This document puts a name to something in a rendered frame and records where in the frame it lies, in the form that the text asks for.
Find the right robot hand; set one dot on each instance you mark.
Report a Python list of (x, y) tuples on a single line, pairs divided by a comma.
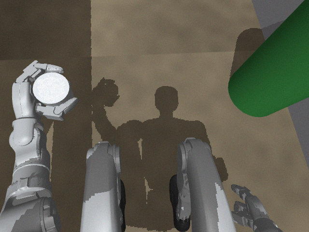
[(246, 214)]

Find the left robot hand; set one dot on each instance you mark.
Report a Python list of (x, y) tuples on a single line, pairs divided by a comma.
[(25, 104)]

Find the left robot arm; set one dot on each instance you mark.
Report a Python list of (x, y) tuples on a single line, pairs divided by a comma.
[(29, 206)]

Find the right robot foot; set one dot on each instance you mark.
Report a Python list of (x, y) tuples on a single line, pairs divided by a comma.
[(180, 225)]

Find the right robot arm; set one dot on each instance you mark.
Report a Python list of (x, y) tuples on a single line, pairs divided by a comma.
[(265, 225)]

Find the cup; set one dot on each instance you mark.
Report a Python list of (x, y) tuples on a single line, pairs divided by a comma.
[(52, 89)]

